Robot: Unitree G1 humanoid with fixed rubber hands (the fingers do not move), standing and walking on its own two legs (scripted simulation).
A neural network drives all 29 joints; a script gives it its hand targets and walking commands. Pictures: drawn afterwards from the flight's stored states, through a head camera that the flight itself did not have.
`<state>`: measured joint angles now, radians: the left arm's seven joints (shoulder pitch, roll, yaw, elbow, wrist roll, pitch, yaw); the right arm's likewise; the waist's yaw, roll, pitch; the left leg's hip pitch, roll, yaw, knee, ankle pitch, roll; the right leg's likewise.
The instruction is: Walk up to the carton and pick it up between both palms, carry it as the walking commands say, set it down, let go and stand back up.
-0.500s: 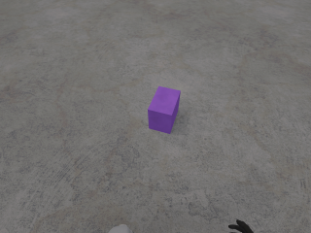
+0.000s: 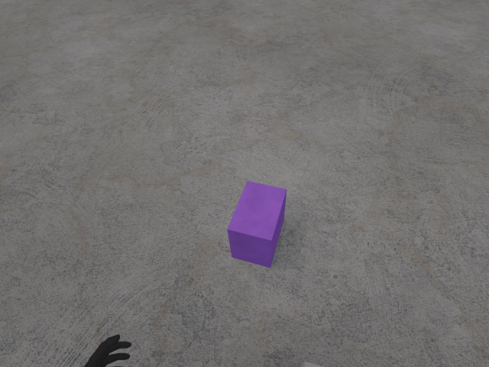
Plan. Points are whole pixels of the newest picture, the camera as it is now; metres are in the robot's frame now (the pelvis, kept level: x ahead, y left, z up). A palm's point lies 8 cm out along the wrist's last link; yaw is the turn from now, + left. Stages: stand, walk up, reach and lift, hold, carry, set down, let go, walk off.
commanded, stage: walk up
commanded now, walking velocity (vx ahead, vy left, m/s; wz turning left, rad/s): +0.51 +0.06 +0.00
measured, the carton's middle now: (258, 223) +0.78 -0.01 -0.63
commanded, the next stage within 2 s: none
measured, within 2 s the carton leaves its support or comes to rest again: neither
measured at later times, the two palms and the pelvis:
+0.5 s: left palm (102, 303) +0.26 +0.30 -0.13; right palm (343, 262) +0.34 -0.19 -0.11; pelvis +0.25 +0.05 +0.00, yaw -1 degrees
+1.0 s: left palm (128, 219) +0.43 +0.28 -0.07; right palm (342, 230) +0.42 -0.21 -0.12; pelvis +0.36 +0.02 +0.02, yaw -1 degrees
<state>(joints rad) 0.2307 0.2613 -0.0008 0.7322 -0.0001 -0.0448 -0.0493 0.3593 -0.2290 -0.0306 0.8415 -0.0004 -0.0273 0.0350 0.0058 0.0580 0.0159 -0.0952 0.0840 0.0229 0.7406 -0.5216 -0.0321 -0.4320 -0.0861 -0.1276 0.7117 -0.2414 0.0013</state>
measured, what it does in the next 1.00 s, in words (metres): walks ahead: left foot, then right foot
